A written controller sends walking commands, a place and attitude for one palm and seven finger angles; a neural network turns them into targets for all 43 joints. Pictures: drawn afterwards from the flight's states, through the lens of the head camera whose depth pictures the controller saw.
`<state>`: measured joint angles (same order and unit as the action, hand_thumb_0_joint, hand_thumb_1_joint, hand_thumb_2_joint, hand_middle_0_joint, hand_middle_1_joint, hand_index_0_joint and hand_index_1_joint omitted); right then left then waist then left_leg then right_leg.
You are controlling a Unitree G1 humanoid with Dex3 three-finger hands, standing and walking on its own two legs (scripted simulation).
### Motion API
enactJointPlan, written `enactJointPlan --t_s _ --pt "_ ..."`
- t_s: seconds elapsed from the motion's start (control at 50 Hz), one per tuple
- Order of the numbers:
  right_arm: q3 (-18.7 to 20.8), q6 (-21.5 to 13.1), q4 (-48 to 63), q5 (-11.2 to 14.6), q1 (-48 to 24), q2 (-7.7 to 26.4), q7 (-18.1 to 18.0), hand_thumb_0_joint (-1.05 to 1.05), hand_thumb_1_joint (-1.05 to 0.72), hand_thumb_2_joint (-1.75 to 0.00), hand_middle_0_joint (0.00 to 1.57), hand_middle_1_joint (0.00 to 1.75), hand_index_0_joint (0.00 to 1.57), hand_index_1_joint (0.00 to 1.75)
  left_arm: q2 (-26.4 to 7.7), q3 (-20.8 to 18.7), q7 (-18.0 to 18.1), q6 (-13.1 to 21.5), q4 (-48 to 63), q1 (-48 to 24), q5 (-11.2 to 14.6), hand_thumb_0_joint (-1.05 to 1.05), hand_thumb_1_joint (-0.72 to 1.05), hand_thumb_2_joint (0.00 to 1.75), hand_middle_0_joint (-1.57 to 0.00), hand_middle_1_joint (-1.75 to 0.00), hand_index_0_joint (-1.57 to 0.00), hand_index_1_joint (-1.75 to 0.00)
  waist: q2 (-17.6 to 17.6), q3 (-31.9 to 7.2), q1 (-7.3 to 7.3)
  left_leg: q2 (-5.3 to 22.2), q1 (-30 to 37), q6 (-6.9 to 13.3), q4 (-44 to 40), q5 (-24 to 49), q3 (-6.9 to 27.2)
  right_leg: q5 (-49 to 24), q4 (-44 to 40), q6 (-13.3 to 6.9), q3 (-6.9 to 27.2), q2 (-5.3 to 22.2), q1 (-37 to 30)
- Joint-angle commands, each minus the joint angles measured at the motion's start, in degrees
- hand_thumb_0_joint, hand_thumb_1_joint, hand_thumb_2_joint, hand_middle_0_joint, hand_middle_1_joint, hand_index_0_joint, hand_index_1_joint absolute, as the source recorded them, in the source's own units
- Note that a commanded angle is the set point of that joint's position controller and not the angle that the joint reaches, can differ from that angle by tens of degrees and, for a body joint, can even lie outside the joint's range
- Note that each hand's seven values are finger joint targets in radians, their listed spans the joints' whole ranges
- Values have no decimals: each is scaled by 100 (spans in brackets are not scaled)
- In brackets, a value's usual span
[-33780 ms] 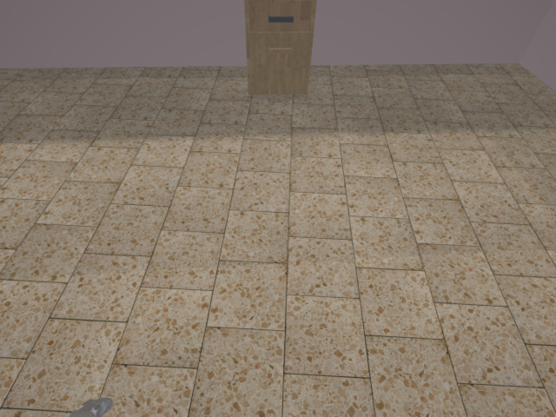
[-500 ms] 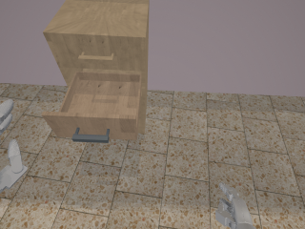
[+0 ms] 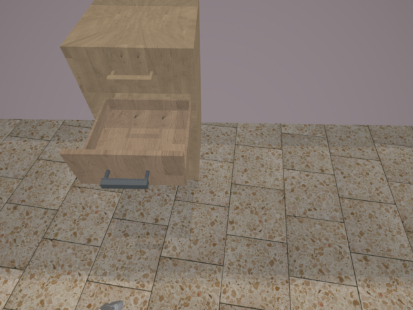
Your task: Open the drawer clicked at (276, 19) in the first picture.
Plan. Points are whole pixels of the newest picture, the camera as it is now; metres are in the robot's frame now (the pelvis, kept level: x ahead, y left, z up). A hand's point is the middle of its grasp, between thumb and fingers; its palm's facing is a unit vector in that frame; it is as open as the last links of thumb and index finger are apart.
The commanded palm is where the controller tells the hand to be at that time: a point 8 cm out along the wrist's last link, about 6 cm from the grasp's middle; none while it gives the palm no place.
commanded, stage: let the arm hang, fingers relaxed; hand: left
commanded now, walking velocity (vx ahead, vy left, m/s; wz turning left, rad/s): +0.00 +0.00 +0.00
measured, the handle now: (126, 178) +0.53 +0.28 -0.24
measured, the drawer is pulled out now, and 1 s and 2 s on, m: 0.30 0.30 0.30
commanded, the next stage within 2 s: look to check the result in 0.82 s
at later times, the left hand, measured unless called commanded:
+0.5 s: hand out of the picture -0.01 +0.18 -0.16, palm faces +0.02 -0.98 -0.21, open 7.4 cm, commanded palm none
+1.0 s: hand out of the picture -0.01 +0.17 -0.16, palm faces +0.01 -0.98 -0.18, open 7.4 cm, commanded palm none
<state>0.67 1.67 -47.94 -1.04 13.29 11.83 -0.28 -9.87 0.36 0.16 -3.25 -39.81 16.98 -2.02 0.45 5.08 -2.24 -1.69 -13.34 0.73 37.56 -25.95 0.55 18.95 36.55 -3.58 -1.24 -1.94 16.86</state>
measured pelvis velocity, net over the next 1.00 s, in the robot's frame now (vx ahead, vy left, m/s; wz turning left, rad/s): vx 0.00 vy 0.01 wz -0.03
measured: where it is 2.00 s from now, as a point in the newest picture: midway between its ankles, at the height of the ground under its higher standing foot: outside the picture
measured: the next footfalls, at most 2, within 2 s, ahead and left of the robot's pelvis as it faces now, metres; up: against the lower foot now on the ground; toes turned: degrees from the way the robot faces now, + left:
none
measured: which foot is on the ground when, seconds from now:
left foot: down 0.00-1.00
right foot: down 0.00-1.00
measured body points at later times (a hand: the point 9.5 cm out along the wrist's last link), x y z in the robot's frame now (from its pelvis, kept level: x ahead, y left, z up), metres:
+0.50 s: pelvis -0.01 +0.00 +0.02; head +0.00 -0.01 +0.47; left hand -0.01 +0.23 -0.14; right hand -0.04 -0.20 -0.15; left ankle -0.03 +0.12 -0.73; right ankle +0.01 -0.08 -0.73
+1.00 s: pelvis +0.00 +0.01 +0.02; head +0.02 +0.01 +0.47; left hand -0.01 +0.22 -0.14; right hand -0.05 -0.19 -0.15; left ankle -0.03 +0.12 -0.73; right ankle +0.01 -0.08 -0.73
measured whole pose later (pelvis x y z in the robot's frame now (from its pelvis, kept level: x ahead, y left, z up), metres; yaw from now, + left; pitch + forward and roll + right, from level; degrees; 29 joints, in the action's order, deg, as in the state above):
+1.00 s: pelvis +0.00 +0.01 +0.02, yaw -2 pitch -1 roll +0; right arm 0.1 -0.2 -64.2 -0.7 19.8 5.6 -2.8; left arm -7.0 -0.7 2.1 0.0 -64.7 17.1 -0.5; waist -0.3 3.6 -0.5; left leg -0.5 -6.8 0.8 23.8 -15.7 -0.4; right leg 11.8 23.8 -2.7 0.3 -3.1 10.6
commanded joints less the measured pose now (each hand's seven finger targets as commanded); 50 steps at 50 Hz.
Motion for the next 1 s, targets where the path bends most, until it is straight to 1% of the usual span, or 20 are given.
enactJointPlan --t_s 0.0,0.02,0.04,0.06,0.08,0.1,0.14,0.2,0.28,0.3,0.38,0.5,0.54,0.6,0.66,0.7,0.76,0.8,0.86,0.98 --pt "148 -109 51 60 321 344 -94 0 -90 -90 20 30 20 30 -1246 -416 138 342 -54 -210 69 0 90 90 -20 -30 -20 -30 69 -458 62 291 323 34 -709 868 198 -1822 -1616 -513 1540 1244 -297" --pt "115 -143 -134 58 512 294 -111 0 -90 -90 20 30 20 30 -1111 -386 137 341 -276 -212 110 0 90 90 -20 -30 -20 -30 -129 -563 32 385 588 88 -1120 1662 336 -1520 -1506 -311 1287 1011 -278" --pt "115 -175 -245 13 540 297 -151 0 -90 -90 20 30 20 30 -834 -411 143 341 -419 -91 123 0 90 90 -20 -30 -20 -30 -531 -627 113 581 577 161 -1279 2022 548 -1280 -1446 -134 1062 724 -337" --pt "107 -190 -303 -16 502 349 -170 0 -90 -90 20 30 20 30 -720 -386 151 322 -554 -68 126 0 90 90 -20 -30 -20 -30 -861 -611 179 739 312 235 -1387 2032 676 -1149 -1452 -31 901 538 -567" --pt "88 -184 -392 -4 417 339 -165 0 -90 -90 20 30 20 30 -763 -343 152 282 -759 -99 128 0 90 90 -20 -30 -20 -30 -1148 -515 215 736 71 243 -1582 1666 682 -838 -1487 0 794 478 -722" --pt "83 -191 -460 9 426 301 -183 0 -90 -90 20 30 20 30 -751 -347 153 280 -917 -34 125 0 90 90 -20 -30 -20 -30 -1177 -448 263 757 41 251 -1639 1733 672 -939 -1479 12 756 451 -802" --pt "73 -188 -610 29 615 255 -214 0 -90 -90 20 30 20 30 -722 -311 136 292 -1215 40 137 0 90 90 -20 -30 -20 -30 -725 -439 269 700 -10 233 -1661 1570 583 -1013 -1627 3 752 492 -1018" --pt "84 -157 -809 46 848 192 -221 0 -90 -90 20 30 20 30 -679 -261 148 312 -1563 105 135 0 90 90 -20 -30 -20 -30 -153 -291 220 595 153 173 -1613 1351 374 -666 -1896 -19 848 582 -834" --pt "52 -127 -1074 22 1071 100 -215 0 -90 -90 20 30 20 30 -611 -229 166 306 -1833 114 146 0 90 90 -20 -30 -20 -30 63 81 189 544 115 168 -1721 1213 342 -135 -2121 -6 878 614 -562" --pt "52 -124 -1116 26 1070 95 -217 0 -90 -90 20 30 20 30 -577 -221 174 306 -1897 156 142 0 90 90 -20 -30 -20 -30 -34 160 191 552 155 172 -1715 1210 338 -74 -2119 -4 876 582 -435" --pt "25 -153 -1272 20 1185 18 -222 0 -90 -90 20 30 20 30 -533 -221 184 320 -2051 205 147 0 90 90 -20 -30 -20 -30 135 173 194 548 119 180 -1793 1268 342 -157 -2101 10 857 596 -511" --pt "23 -187 -1411 34 1212 -66 -237 0 -90 -90 20 30 20 30 -428 -208 212 347 -2174 308 142 0 90 90 -20 -30 -20 -30 -27 190 212 579 143 175 -1805 1395 348 -409 -1997 10 824 554 -504" --pt "12 -205 -1455 28 1235 -107 -244 0 -90 -90 20 30 20 30 -390 -212 212 346 -2185 289 144 0 90 90 -20 -30 -20 -30 -189 220 201 591 106 176 -1864 1395 365 -501 -1940 8 813 554 -511" --pt "18 -227 -1467 47 1231 -119 -260 0 -90 -90 20 30 20 30 -345 -200 220 365 -2224 339 145 0 90 90 -20 -30 -20 -30 -119 136 206 641 199 175 -1845 1561 382 -773 -1845 5 769 527 -534" --pt "10 -234 -1510 41 1250 -165 -275 0 -90 -90 20 30 20 30 -315 -199 218 367 -2270 348 151 0 90 90 -20 -30 -20 -30 -290 157 199 627 178 170 -1852 1617 359 -926 -1816 4 769 548 -601" --pt "32 -234 -1500 51 1229 -155 -281 0 -90 -90 20 30 20 30 -271 -191 226 374 -2293 404 146 0 90 90 -20 -30 -20 -30 -192 129 198 651 269 171 -1832 1636 350 -948 -1803 5 772 525 -522" --pt "17 -241 -1545 49 1273 -190 -286 0 -90 -90 20 30 20 30 -271 -193 225 368 -2312 381 149 0 90 90 -20 -30 -20 -30 -261 175 192 650 215 175 -1869 1657 360 -1006 -1776 10 759 542 -580" --pt "26 -234 -1538 58 1252 -166 -282 0 -90 -90 20 30 20 30 -266 -184 227 374 -2325 426 145 0 90 90 -20 -30 -20 -30 -97 170 196 654 256 175 -1846 1647 361 -985 -1780 13 757 536 -541" --pt "14 -234 -1576 50 1269 -182 -285 0 -90 -90 20 30 20 30 -237 -182 229 369 -2339 427 152 0 90 90 -20 -30 -20 -30 -198 217 180 636 263 175 -1876 1603 354 -944 -1793 15 778 546 -523" --pt "24 -246 -1595 61 1264 -184 -292 0 -90 -90 20 30 20 30 -232 -186 242 387 -2358 431 154 0 90 90 -20 -30 -20 -30 -133 74 173 647 362 170 -1833 1816 327 -1242 -1734 19 766 563 -643"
